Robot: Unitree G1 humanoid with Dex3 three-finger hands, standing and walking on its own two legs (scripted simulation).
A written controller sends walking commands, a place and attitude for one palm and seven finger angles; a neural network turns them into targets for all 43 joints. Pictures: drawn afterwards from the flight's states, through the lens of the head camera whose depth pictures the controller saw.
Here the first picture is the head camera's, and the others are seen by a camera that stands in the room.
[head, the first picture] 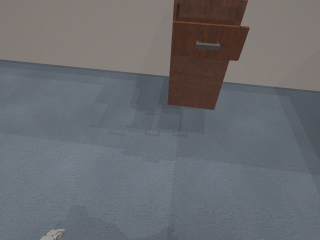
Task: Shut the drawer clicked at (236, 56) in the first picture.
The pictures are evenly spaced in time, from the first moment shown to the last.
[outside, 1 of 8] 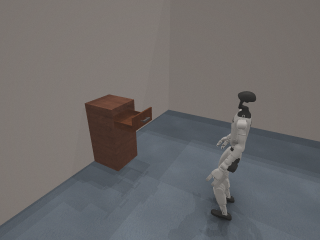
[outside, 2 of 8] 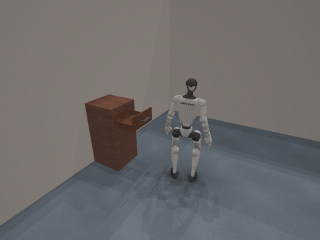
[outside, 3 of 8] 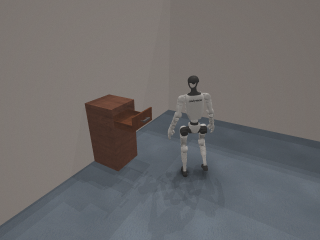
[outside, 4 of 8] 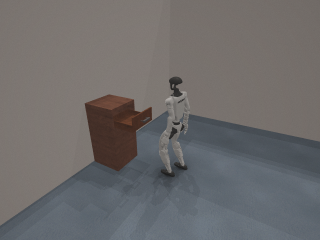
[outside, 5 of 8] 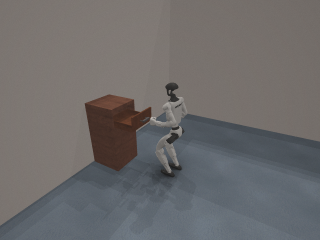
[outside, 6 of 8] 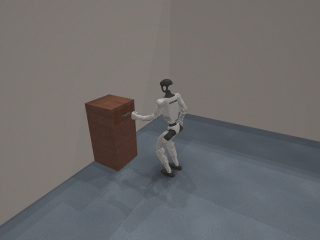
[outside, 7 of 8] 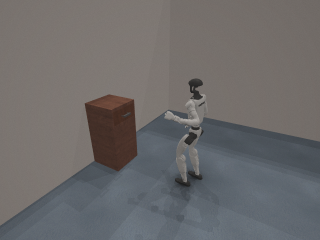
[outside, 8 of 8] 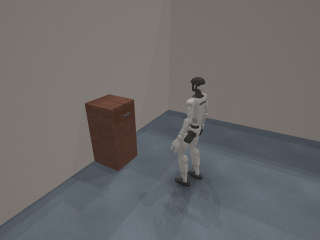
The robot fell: no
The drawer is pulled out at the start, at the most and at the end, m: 0.30 0.30 0.00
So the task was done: yes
